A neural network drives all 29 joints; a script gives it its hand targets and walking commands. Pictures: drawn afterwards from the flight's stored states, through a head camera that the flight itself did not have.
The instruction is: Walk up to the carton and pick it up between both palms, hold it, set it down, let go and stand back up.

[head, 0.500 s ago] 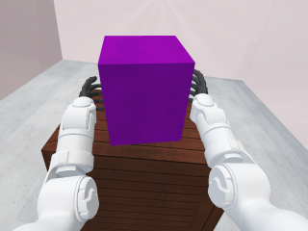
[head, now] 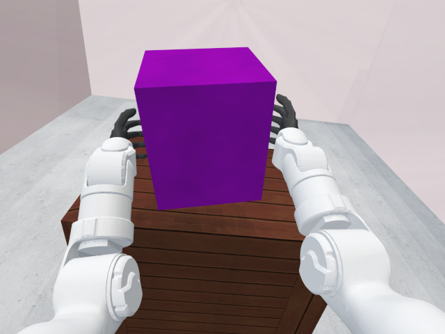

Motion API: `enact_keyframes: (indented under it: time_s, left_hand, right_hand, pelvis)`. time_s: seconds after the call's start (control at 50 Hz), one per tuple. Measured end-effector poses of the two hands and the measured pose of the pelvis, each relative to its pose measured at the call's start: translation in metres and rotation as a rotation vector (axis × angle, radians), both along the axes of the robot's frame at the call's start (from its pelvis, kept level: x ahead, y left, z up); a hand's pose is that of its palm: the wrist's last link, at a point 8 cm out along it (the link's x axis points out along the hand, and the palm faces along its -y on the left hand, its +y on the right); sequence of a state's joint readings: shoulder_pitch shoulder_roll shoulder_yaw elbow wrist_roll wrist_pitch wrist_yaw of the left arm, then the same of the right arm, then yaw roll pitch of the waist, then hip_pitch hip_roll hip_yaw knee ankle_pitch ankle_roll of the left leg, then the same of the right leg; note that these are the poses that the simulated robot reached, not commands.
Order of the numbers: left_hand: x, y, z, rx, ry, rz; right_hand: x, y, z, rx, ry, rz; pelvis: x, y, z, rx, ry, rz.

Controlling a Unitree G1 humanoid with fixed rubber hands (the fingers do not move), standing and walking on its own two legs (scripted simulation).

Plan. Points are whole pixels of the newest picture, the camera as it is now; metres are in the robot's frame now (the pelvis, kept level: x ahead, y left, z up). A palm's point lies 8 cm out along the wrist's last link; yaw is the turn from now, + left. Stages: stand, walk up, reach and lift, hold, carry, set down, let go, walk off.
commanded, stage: hold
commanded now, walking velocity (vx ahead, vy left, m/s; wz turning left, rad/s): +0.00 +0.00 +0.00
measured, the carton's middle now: (204, 126) +0.45 +0.05 +0.25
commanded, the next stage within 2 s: none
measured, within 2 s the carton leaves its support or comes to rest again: neither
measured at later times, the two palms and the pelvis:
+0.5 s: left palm (120, 148) +0.36 +0.19 +0.24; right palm (285, 134) +0.37 -0.10 +0.28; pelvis +0.00 +0.00 +0.00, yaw +0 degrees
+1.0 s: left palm (120, 146) +0.36 +0.19 +0.24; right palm (286, 134) +0.37 -0.10 +0.28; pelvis +0.00 +0.00 +0.00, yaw +0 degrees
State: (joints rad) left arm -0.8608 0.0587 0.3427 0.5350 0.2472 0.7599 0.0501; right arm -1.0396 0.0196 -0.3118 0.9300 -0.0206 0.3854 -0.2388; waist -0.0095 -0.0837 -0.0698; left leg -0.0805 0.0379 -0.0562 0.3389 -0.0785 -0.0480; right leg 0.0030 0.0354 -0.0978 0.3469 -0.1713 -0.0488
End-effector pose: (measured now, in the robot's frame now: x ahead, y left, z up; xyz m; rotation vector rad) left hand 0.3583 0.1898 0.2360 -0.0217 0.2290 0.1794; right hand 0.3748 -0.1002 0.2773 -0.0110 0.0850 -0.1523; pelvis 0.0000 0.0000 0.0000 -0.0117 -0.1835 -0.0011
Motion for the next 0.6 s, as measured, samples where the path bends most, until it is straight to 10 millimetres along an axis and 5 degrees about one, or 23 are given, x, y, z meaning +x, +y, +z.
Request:
enact_keyframes:
  time_s: [0.6]
  left_hand:
    - [-0.0016, -0.0001, 0.0031, 0.011, 0.014, 0.007]
  right_hand:
    - [-0.0002, 0.0006, 0.0024, 0.005, 0.020, 0.000]
  pelvis:
    - [-0.0003, -0.0003, -0.0001, 0.000, -0.001, 0.000]
